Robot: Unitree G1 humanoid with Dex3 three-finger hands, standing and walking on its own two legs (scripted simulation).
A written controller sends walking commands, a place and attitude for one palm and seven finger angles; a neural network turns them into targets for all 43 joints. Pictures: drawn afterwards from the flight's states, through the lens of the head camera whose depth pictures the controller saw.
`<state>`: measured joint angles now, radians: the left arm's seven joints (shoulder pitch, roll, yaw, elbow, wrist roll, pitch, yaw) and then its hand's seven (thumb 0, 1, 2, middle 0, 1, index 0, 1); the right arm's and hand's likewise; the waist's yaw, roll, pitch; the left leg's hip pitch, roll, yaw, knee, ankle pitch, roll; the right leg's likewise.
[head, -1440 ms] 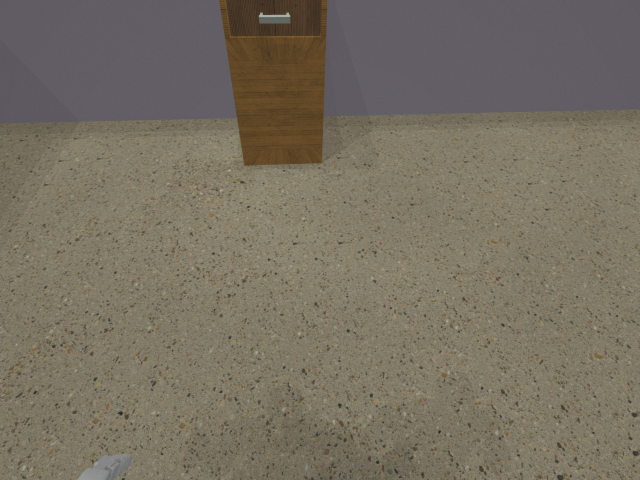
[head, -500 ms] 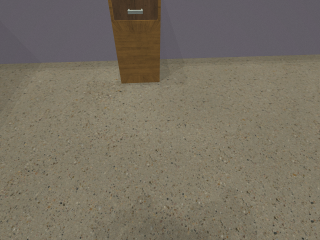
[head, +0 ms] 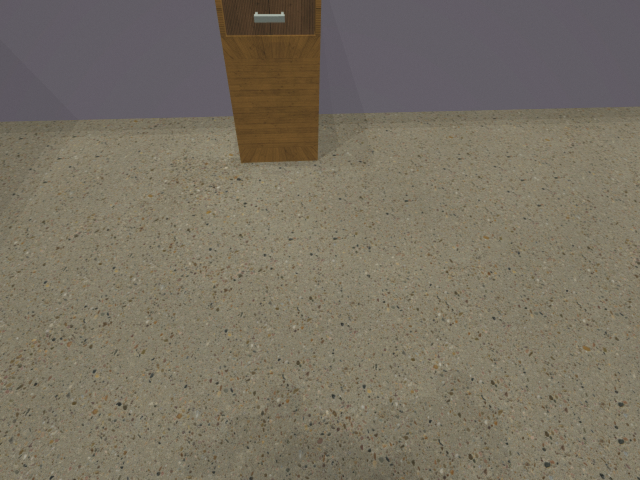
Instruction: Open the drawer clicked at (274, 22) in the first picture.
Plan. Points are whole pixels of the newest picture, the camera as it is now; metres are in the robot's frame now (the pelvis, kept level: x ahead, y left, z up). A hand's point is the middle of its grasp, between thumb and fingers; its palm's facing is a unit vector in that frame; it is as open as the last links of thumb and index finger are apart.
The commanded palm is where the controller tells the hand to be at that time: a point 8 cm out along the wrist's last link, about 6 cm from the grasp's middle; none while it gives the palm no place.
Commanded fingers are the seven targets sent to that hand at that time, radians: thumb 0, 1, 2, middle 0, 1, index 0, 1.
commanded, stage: look at it before walking up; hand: left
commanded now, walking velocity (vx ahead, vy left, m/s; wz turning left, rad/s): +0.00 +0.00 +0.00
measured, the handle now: (269, 16) +1.66 +0.29 -0.07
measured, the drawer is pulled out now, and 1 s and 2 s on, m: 0.00 0.00 0.00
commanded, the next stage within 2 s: walk to a spot facing it in 0.10 s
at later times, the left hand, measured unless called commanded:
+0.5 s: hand out of the picture +0.05 +0.22 -0.19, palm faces +0.03 -0.98 -0.19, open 7.4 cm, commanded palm none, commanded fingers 0.00 0.90 0.90 -0.20 -0.30 -0.20 -0.30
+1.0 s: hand (250, 352) +0.36 +0.15 -0.19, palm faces -0.04 -0.98 -0.18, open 7.3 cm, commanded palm none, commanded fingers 0.00 0.90 0.90 -0.20 -0.30 -0.20 -0.30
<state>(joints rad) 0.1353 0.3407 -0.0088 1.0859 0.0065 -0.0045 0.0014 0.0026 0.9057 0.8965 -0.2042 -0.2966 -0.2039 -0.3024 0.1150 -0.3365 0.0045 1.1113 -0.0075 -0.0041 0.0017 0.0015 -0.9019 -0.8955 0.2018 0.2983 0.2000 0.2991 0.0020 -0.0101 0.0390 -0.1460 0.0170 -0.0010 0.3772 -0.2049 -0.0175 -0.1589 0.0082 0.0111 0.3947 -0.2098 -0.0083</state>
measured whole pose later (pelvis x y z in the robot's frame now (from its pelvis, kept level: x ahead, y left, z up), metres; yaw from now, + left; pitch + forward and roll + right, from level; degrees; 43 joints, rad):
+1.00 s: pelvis +0.26 -0.03 -0.02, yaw -3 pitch -2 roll -1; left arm 0.15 0.18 0.05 1.02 0.01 -0.07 0.01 0.00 0.91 0.90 -0.20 -0.30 -0.20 -0.30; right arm 0.40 -0.13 -0.04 1.17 -0.01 -0.03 -0.01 0.01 -0.91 -0.90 0.20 0.30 0.20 0.30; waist -0.04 -0.01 0.09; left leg -0.35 0.10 0.04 1.28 -0.39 0.03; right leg -0.33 -0.01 -0.18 0.62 -0.26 -0.06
